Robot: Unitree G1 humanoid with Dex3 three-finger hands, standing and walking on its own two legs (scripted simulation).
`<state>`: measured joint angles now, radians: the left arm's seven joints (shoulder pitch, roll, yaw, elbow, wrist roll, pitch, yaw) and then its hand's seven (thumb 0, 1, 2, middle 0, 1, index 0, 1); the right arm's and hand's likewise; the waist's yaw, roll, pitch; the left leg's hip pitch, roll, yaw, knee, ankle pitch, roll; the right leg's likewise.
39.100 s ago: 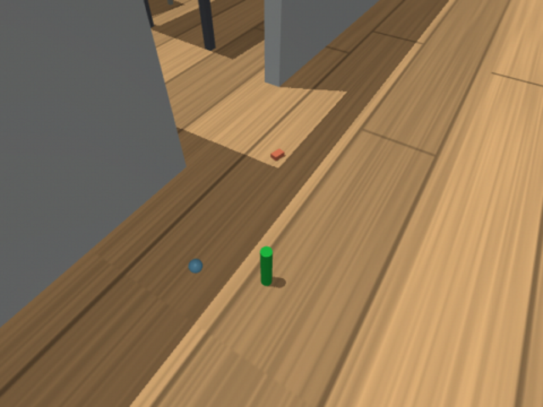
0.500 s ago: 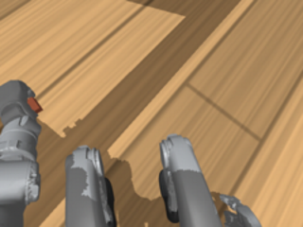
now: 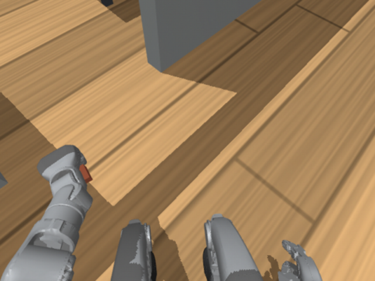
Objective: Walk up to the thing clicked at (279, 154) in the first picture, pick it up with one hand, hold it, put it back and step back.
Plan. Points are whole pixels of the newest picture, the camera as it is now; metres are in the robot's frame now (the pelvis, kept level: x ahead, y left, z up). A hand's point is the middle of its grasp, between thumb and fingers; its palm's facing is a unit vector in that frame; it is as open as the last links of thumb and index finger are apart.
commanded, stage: lift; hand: left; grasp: from above
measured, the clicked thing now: (75, 178) +0.38 +0.27 -0.13
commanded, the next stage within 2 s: hold in 0.58 s
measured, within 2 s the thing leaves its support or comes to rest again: neither
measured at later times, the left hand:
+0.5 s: hand (57, 150) +0.38 +0.24 +0.04, palm faces -0.36 -0.27 -0.89, open 7.1 cm
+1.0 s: hand (47, 132) +0.39 +0.23 +0.09, palm faces -0.35 -0.25 -0.90, open 7.1 cm
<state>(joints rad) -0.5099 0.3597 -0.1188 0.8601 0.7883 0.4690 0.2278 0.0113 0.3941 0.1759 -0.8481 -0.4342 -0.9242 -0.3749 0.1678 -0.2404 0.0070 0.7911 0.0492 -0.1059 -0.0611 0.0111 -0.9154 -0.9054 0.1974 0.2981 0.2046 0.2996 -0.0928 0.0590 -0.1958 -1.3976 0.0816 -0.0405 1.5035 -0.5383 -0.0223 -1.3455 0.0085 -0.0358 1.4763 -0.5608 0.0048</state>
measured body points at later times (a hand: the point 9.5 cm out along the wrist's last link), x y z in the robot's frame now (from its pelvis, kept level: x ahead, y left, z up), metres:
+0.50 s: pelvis +0.05 +0.00 +0.12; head +0.12 -0.01 +0.57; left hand +0.39 +0.25 +0.09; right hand +0.13 -0.26 -0.01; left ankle +0.08 +0.13 -0.56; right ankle +0.07 -0.13 -0.56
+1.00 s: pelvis +0.07 +0.00 +0.15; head +0.10 -0.02 +0.60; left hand +0.40 +0.24 +0.14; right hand +0.19 -0.25 +0.03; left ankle +0.08 +0.13 -0.56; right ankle +0.07 -0.13 -0.56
